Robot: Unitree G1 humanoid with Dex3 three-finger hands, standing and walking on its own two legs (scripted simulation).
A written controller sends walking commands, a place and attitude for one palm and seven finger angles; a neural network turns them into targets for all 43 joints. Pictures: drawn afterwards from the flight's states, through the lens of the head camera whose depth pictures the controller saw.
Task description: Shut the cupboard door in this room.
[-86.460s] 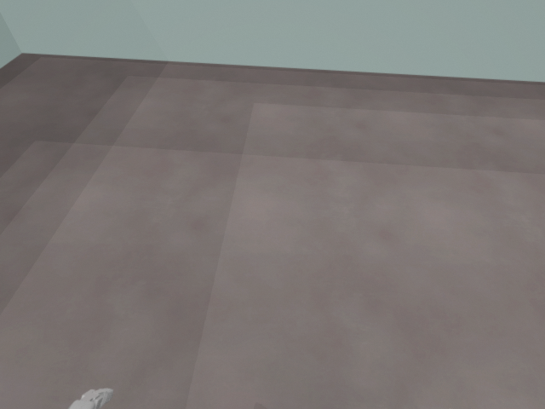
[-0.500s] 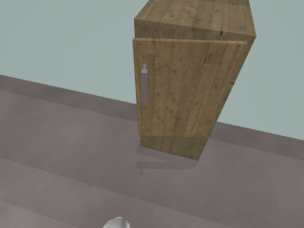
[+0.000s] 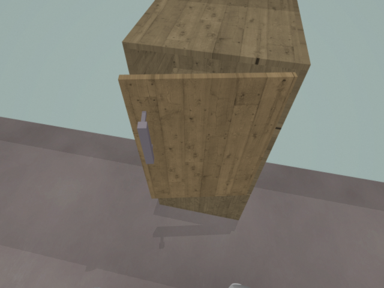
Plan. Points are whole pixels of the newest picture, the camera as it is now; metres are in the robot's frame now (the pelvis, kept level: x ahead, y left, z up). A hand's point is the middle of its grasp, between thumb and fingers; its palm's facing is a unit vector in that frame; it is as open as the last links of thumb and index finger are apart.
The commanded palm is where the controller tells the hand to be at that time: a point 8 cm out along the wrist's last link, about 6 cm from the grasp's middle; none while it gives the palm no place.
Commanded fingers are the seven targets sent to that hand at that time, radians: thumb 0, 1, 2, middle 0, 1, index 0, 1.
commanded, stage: come to a stop and stand still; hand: left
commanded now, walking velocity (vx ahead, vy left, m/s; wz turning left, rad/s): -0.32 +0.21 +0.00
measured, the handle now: (147, 138) +0.48 +0.14 -0.01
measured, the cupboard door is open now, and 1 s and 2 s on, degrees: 14 14 14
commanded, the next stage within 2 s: look again from close up in 1.16 s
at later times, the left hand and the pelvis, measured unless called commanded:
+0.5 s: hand out of the picture +0.03 +0.22 -0.18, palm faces +0.11 -0.97 -0.20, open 7.4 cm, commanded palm none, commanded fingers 0.00 0.90 0.90 -0.20 -0.30 -0.20 -0.30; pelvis -0.01 +0.01 +0.00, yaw +2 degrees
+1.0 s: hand out of the picture -0.06 +0.16 -0.17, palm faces +0.02 -0.99 -0.15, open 7.4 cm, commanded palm none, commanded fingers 0.00 0.90 0.90 -0.20 -0.30 -0.20 -0.30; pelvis -0.06 +0.01 +0.01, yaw +0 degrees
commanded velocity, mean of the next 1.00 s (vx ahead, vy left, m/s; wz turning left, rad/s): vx -0.06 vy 0.05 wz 0.00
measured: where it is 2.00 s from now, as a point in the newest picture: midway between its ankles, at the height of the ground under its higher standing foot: outside the picture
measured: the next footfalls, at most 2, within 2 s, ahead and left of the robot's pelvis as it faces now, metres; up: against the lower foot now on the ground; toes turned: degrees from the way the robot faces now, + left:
right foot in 0.02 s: +0.12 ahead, -0.15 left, +0.00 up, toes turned -4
left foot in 0.40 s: +0.03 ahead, +0.11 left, +0.00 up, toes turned +4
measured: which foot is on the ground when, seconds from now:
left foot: down 0.00-0.02, up 0.04-0.38, down 0.40-1.00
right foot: up 0.00-0.00, down 0.02-0.40, up 0.42-0.70, down 0.72-1.00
